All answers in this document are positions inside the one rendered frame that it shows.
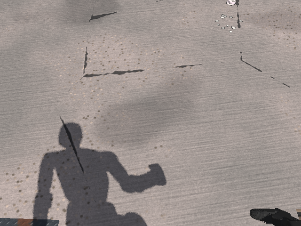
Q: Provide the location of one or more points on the robot right hand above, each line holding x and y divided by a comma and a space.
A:
275, 216

